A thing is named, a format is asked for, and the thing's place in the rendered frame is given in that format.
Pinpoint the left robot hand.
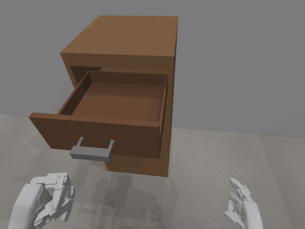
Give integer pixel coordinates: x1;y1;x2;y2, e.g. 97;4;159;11
7;173;76;229

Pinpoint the cabinet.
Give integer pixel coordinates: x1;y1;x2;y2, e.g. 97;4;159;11
60;15;178;177

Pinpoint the right robot hand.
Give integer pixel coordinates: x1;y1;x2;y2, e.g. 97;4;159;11
224;177;264;229

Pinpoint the handle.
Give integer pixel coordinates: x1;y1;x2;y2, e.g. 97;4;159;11
69;137;115;162

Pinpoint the drawer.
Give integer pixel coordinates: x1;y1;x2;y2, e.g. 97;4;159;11
29;71;168;159

